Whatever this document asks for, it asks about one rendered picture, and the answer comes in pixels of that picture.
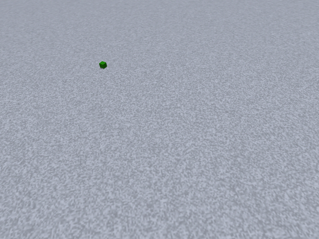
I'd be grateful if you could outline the small box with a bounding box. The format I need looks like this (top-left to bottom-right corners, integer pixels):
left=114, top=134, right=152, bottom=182
left=99, top=61, right=107, bottom=68

